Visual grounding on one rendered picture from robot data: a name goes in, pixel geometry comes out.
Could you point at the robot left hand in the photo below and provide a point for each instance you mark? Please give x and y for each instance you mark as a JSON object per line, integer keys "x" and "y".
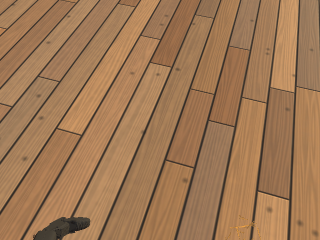
{"x": 61, "y": 227}

